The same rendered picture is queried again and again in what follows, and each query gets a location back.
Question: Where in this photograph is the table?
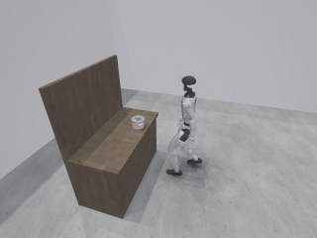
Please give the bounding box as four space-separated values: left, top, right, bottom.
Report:
39 55 159 219

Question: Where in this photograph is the left robot hand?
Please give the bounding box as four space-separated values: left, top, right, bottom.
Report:
186 142 195 155

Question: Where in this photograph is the right robot thigh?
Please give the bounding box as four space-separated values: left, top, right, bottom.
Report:
177 123 185 149

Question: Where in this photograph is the robot left upper arm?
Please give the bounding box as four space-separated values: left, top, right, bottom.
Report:
182 98 197 123

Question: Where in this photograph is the pot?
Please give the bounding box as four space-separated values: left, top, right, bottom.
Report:
132 121 145 130

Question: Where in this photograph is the lid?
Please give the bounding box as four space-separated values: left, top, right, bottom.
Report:
131 115 145 123

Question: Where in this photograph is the right robot foot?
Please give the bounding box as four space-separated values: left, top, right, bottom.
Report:
187 158 202 165

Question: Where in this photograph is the right robot hand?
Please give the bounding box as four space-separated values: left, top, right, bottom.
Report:
176 117 184 127

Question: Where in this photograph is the robot left forearm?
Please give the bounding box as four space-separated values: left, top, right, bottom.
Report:
188 120 197 143

